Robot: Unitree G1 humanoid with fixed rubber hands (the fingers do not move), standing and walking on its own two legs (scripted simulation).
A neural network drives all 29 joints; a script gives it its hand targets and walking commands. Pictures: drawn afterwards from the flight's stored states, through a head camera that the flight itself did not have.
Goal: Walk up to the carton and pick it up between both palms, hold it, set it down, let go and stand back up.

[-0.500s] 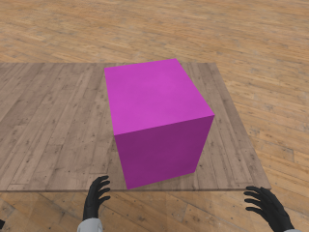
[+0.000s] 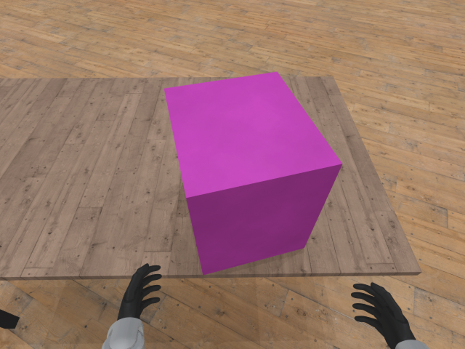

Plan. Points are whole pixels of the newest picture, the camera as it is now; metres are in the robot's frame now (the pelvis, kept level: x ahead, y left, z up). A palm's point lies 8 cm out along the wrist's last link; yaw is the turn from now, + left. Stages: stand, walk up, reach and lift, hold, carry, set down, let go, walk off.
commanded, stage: set down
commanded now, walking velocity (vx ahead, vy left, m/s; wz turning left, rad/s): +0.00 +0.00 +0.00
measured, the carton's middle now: (239, 174) +0.45 +0.05 +0.01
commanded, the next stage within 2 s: let go in 0.84 s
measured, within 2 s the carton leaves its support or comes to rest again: neither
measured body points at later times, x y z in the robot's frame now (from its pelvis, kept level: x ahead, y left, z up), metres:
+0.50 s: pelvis +0.03 +0.00 +0.00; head +0.05 +0.01 +0.45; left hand +0.18 +0.22 -0.09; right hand +0.19 -0.24 -0.09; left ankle +0.00 +0.12 -0.74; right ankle +0.02 -0.12 -0.74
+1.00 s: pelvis +0.00 +0.01 +0.00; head +0.00 +0.00 +0.45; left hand +0.18 +0.22 -0.09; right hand +0.16 -0.23 -0.10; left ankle +0.00 +0.12 -0.74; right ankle +0.02 -0.12 -0.74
